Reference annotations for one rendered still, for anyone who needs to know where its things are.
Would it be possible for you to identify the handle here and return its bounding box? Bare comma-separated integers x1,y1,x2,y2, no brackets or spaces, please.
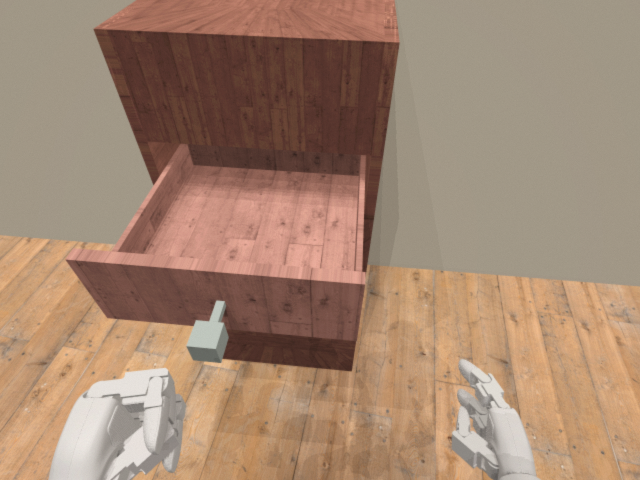
186,300,229,363

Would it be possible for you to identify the robot right hand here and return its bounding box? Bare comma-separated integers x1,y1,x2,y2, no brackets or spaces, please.
452,359,537,480

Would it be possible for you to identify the drawer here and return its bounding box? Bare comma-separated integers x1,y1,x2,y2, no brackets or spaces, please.
65,144,366,341

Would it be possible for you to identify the cabinet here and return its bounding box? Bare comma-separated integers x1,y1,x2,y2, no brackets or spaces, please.
94,0,400,371

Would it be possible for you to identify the robot left hand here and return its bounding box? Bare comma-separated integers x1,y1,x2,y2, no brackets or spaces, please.
49,368,187,480

